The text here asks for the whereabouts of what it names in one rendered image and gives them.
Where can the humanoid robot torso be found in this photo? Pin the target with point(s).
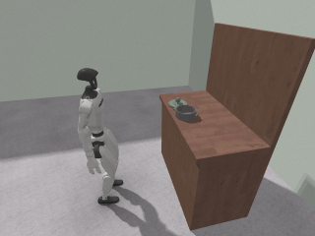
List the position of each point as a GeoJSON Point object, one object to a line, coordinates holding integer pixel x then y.
{"type": "Point", "coordinates": [96, 121]}

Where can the left robot thigh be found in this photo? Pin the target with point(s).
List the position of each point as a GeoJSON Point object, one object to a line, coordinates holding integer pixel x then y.
{"type": "Point", "coordinates": [112, 145]}

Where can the robot right upper arm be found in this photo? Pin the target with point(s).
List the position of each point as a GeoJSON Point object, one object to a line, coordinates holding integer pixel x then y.
{"type": "Point", "coordinates": [85, 111]}

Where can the right robot forearm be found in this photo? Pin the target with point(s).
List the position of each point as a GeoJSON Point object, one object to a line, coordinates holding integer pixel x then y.
{"type": "Point", "coordinates": [85, 141]}

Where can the right robot hand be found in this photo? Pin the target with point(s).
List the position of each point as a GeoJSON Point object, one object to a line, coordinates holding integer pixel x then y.
{"type": "Point", "coordinates": [91, 164]}

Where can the pot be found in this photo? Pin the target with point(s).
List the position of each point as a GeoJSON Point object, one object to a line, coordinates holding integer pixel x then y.
{"type": "Point", "coordinates": [185, 112]}

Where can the table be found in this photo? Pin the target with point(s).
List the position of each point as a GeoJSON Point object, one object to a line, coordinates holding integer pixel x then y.
{"type": "Point", "coordinates": [217, 161]}

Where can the lid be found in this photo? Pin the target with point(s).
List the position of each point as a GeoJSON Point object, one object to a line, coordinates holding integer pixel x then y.
{"type": "Point", "coordinates": [172, 103]}

